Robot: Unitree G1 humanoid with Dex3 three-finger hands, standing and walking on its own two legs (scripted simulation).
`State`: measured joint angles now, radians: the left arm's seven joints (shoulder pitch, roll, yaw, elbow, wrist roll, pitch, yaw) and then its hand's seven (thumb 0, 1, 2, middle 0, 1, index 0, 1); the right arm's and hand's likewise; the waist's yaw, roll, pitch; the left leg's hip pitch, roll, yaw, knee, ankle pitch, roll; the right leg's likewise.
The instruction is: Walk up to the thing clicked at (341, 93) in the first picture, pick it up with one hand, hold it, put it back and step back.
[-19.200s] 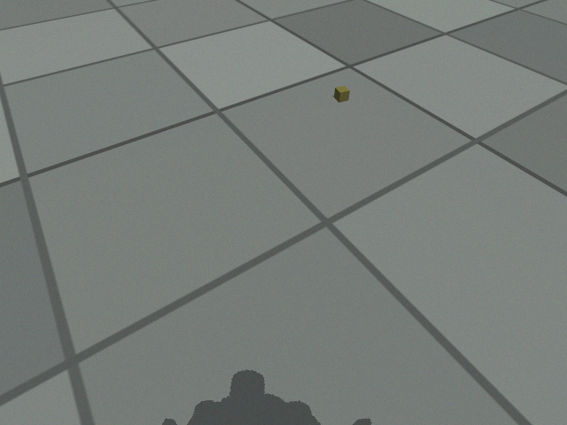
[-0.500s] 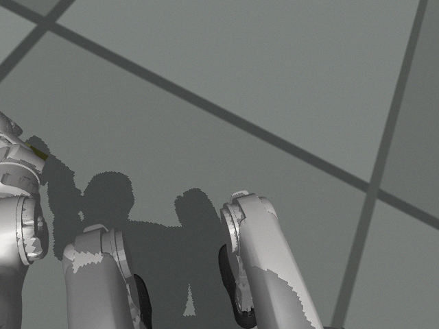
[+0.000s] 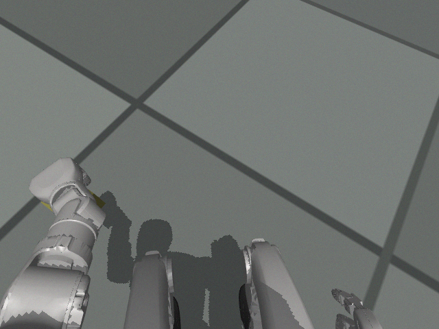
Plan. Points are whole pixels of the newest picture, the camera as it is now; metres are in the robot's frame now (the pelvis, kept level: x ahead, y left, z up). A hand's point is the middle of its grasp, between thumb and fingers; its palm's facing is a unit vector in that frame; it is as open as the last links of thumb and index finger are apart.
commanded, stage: lift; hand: left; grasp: from above
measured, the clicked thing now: (75, 202) +0.41 +0.28 -0.13
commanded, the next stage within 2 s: hold in 0.76 s
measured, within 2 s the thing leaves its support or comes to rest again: neither
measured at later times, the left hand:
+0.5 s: hand (33, 163) +0.39 +0.25 +0.08, palm faces -0.34 -0.32 -0.89, open 7.6 cm
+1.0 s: hand out of the picture +0.39 +0.25 +0.15, palm faces -0.32 -0.32 -0.89, open 8.0 cm
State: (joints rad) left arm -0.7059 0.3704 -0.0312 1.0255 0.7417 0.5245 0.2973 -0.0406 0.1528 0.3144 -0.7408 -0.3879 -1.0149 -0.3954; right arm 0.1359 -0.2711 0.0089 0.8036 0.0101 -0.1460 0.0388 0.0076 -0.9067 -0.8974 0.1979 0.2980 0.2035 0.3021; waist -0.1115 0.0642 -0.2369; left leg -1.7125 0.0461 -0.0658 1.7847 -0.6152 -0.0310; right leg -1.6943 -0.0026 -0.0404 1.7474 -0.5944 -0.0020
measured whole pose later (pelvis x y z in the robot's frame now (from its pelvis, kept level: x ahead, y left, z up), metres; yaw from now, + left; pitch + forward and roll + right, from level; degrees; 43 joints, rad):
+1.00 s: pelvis +0.08 +0.00 +0.23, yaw +2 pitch +10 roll +0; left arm -0.48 0.22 -0.16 1.00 0.70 0.58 0.28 -0.02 0.19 0.34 -0.66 -0.49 -0.89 -0.55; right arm 0.25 -0.25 0.01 0.83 0.05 -0.14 -0.02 0.01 -0.89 -0.89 0.20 0.30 0.20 0.30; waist -0.05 0.04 -0.10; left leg -0.55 0.03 0.00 0.74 -0.36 -0.02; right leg -0.55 -0.02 -0.02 0.74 -0.36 0.01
